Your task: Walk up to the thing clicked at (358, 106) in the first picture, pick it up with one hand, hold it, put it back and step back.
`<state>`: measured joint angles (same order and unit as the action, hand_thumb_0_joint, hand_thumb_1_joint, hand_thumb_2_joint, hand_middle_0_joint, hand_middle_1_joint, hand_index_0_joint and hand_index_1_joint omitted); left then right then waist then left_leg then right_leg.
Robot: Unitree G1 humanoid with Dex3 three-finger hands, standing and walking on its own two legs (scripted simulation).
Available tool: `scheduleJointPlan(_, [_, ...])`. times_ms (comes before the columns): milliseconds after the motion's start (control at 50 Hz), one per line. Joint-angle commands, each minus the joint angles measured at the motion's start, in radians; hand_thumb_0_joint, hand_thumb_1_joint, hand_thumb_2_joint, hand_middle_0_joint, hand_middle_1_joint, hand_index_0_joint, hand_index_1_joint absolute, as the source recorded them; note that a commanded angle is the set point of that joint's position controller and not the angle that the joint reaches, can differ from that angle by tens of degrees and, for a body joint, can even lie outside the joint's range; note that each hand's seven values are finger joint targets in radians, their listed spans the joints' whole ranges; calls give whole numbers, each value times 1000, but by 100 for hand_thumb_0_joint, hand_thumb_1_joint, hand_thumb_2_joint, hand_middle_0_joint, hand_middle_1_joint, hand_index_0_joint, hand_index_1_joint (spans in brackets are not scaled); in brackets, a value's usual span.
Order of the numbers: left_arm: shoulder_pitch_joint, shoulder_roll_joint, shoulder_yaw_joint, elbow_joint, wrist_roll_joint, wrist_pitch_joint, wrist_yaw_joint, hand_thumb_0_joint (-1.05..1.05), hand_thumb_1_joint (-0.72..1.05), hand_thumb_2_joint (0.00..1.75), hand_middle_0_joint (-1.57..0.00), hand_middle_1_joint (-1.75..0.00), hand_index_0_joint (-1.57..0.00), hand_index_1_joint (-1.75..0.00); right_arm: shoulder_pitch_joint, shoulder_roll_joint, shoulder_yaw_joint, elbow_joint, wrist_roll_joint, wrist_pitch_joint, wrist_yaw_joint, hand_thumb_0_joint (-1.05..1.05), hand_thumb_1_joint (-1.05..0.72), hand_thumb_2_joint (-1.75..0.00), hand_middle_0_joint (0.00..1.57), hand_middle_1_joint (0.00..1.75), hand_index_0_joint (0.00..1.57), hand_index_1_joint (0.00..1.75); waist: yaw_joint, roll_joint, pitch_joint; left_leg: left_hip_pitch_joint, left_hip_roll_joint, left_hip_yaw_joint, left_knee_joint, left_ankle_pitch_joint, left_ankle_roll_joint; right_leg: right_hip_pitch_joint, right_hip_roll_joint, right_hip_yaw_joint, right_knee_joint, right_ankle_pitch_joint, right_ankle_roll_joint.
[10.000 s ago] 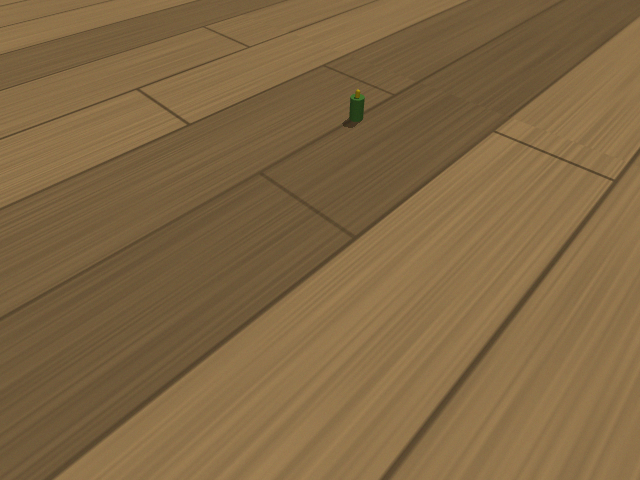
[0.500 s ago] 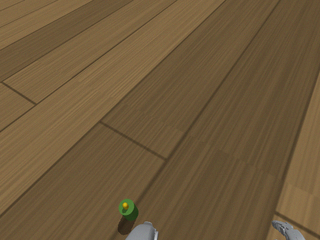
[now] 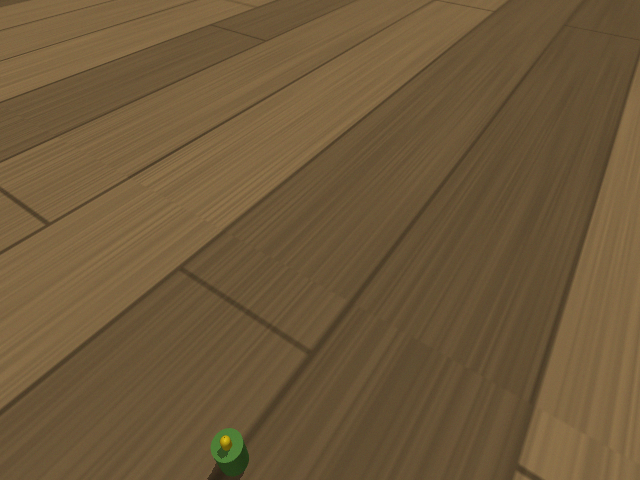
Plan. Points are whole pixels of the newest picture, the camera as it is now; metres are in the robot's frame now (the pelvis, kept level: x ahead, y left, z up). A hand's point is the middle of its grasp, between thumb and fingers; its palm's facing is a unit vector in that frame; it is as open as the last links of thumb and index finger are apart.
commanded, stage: walk up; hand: left
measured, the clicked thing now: (229, 450) +0.37 +0.24 -0.68
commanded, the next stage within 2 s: stand in 1.48 s
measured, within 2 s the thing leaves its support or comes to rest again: neither
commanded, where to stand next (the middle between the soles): +0.01 +0.03 m, yaw -1 degrees
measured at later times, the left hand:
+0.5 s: hand out of the picture +0.06 +0.30 -0.15, palm faces +0.05 -0.90 -0.43, open 7.4 cm
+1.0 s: hand out of the picture +0.02 +0.26 -0.15, palm faces -0.05 -0.94 -0.34, open 7.4 cm
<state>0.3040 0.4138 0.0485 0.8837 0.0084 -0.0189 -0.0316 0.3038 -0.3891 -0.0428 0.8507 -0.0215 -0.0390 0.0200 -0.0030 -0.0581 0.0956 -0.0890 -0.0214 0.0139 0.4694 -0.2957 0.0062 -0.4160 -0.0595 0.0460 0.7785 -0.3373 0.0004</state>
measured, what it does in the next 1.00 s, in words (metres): steps on the spot: right foot, then left foot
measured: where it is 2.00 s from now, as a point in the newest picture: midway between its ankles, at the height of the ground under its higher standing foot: outside the picture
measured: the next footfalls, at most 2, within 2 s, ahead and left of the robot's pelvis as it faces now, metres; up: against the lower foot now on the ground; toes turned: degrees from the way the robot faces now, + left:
right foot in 0.08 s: +0.15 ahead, -0.14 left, +0.00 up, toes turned -2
left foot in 0.42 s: -0.01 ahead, +0.14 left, +0.00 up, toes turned -1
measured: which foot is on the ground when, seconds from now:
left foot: down 0.00-0.10, up 0.12-0.40, down 0.42-1.00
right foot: up 0.00-0.06, down 0.08-0.46, up 0.48-0.72, down 0.74-1.00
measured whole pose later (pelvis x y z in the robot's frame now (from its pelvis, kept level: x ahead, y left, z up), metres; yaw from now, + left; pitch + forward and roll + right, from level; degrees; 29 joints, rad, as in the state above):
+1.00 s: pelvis -0.07 +0.01 -0.01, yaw -2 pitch -4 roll +0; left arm 0.15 0.34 0.01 0.98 0.01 -0.02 -0.01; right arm 0.15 -0.37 -0.01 0.95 -0.01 -0.02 0.00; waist 0.00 0.02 0.09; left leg -0.24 0.02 -0.01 0.60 -0.30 -0.01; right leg -0.23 0.01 0.05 0.61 -0.32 0.01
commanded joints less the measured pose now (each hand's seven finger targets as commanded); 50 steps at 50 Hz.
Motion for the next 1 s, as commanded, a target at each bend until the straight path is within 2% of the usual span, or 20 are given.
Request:
scheduleJointPlan(0, [27, 150, 50, -25, -15, -26, 45, 0, 90, 90, -20, -30, -20, -30, -122, -210, -59, -106, 13, 27, -14, 0, -90, -90, 20, 30, 20, 30, 24, 278, -17, -235, 169, -71, 14, 422, 153, 229, 42, -88, -169, 204, -4])
scheduleJointPlan(60, [39, 230, 70, -10, 0, -33, 68, 0, 90, 90, -20, -30, -20, -30, -107, -152, -43, -112, 35, 66, -16, 0, -90, -90, 20, 30, 20, 30, 45, 53, -62, -304, 51, -16, 276, 85, 68, 318, -19, 1, -319, 429, -24])
scheduleJointPlan(80, [39, 296, 85, -26, 11, -38, 71, 0, 90, 90, -20, -30, -20, -30, -37, -116, -34, -106, 41, 77, -19, 0, -90, -90, 20, 30, 20, 30, 32, -145, -89, -360, -41, -14, 469, -217, 29, 310, -245, 302, -418, 529, -101])
scheduleJointPlan(120, [-56, 324, 86, -67, 12, -26, 79, 0, 90, 90, -20, -30, -20, -30, 11, -203, -68, -71, 26, 115, -33, 0, -90, -90, 20, 30, 20, 30, 15, -122, -74, -292, -13, -152, 714, -351, 20, 103, -370, 529, -489, 171, -263])
scheduleJointPlan(180, [-125, 247, 75, -85, 9, -19, 82, 0, 90, 90, -20, -30, -20, -30, 34, -218, -79, -29, 33, 108, -28, 0, -90, -90, 20, 30, 20, 30, -8, -78, -118, -330, -30, -207, 770, -231, 11, 121, -229, 283, -448, 21, -180])
scheduleJointPlan(320, [-154, 224, 82, -95, 41, 9, 64, 0, 90, 90, -20, -30, -20, -30, 32, -199, -51, 11, 18, 77, -9, 0, -90, -90, 20, 30, 20, 30, 39, -240, -187, -271, -13, -13, 284, -299, -23, 200, -165, 156, -414, -233, -174])
scheduleJointPlan(380, [-173, 222, 72, -82, 14, 36, 51, 0, 90, 90, -20, -30, -20, -30, 90, -197, -58, 74, 0, 57, -14, 0, -90, -90, 20, 30, 20, 30, 5, -152, -126, -77, -16, 21, 44, -63, 12, 9, -145, 121, -322, -225, -120])
scheduleJointPlan(400, [-148, 187, 58, -77, 9, 41, 52, 0, 90, 90, -20, -30, -20, -30, 69, -211, -63, 74, -10, 52, -16, 0, -90, -90, 20, 30, 20, 30, 11, -51, -89, -63, 4, -65, -15, -83, 28, -59, -102, 93, -225, -246, -82])
scheduleJointPlan(440, [-183, 164, 56, -68, -6, 40, 57, 0, 90, 90, -20, -30, -20, -30, -94, -361, -83, -7, -27, 41, -19, 0, -90, -90, 20, 30, 20, 30, -3, 244, 32, -354, 382, -641, -290, -523, 197, -150, 85, 11, 127, -210, -7])
scheduleJointPlan(460, [-257, 232, 79, -84, -3, 42, 65, 0, 90, 90, -20, -30, -20, -30, -146, -397, -92, -26, -13, 49, -23, 0, -90, -90, 20, 30, 20, 30, -23, 235, 174, -561, 428, -614, -274, -225, 264, -85, 89, 73, 292, -249, -17])
scheduleJointPlan(500, [-167, 180, 70, -57, -19, 53, 60, 0, 90, 90, -20, -30, -20, -30, -183, -295, -68, -30, -20, 36, -40, 0, -90, -90, 20, 30, 20, 30, 43, 143, 147, -434, 301, -342, -101, 310, 233, -76, 124, 134, 421, -175, -30])
scheduleJointPlan(540, [-101, 163, 63, -37, -28, 52, 62, 0, 90, 90, -20, -30, -20, -30, -143, -243, -59, -31, -10, 23, -45, 0, -90, -90, 20, 30, 20, 30, 52, 138, 24, -217, 230, -203, -10, 535, 174, -131, 152, 123, 435, -136, -40])
scheduleJointPlan(640, [-169, 154, 40, -67, -13, 20, 46, 0, 90, 90, -20, -30, -20, -30, -69, -253, -73, -27, -5, 22, -45, 0, -90, -90, 20, 30, 20, 30, -36, 273, -150, 73, 248, -215, 77, 424, 210, -62, 67, 21, 42, -148, 7])
scheduleJointPlan(700, [-83, 133, 32, -13, 2, 1, 49, 0, 90, 90, -20, -30, -20, -30, -87, -247, -65, -35, -2, 34, -37, 0, -90, -90, 20, 30, 20, 30, 6, 239, -198, 11, 225, -153, 199, 467, 182, 157, 81, -51, -333, -36, -15])
scheduleJointPlan(720, [-57, 153, 40, 13, 9, -8, 54, 0, 90, 90, -20, -30, -20, -30, -84, -216, -54, -34, 8, 38, -35, 0, -90, -90, 20, 30, 20, 30, 17, 179, -201, -44, 192, -126, 261, 442, 130, 261, 66, -3, -444, 121, -34])
scheduleJointPlan(760, [-95, 248, 56, 5, 30, -30, 60, 0, 90, 90, -20, -30, -20, -30, -71, -141, -19, -56, 26, 29, -35, 0, -90, -90, 20, 30, 20, 30, -5, -59, -196, -349, 88, -79, 338, 49, 31, 456, -168, 375, -370, 453, -128])
scheduleJointPlan(780, [-150, 288, 50, -9, 17, -26, 56, 0, 90, 90, -20, -30, -20, -30, -123, -174, -31, -41, 22, 34, -45, 0, -90, -90, 20, 30, 20, 30, 10, -83, -179, -275, 53, -40, 331, -269, 27, 281, -279, 454, -343, 444, -260])
scheduleJointPlan(800, [-191, 257, 43, -19, 11, -24, 51, 0, 90, 90, -20, -30, -20, -30, -96, -189, -43, -6, 15, 27, -48, 0, -90, -90, 20, 30, 20, 30, -22, -67, -128, -146, 72, -65, 301, -220, 21, 141, -267, 413, -312, 460, -266])
scheduleJointPlan(880, [-208, 168, 24, 3, -9, -22, 45, 0, 90, 90, -20, -30, -20, -30, -132, -206, -43, 23, 19, -3, -33, 0, -90, -90, 20, 30, 20, 30, -21, -3, -139, -29, 133, -127, 50, 298, 66, 138, -37, 105, -244, 371, -62])
scheduleJointPlan(980, [-239, 171, 22, 39, 4, -18, 32, 0, 90, 90, -20, -30, -20, -30, -184, -195, -23, 65, 11, -3, -24, 0, -90, -90, 20, 30, 20, 30, -7, -22, -55, -152, 106, -102, -15, -21, 48, 153, -55, 170, -391, 3, -76])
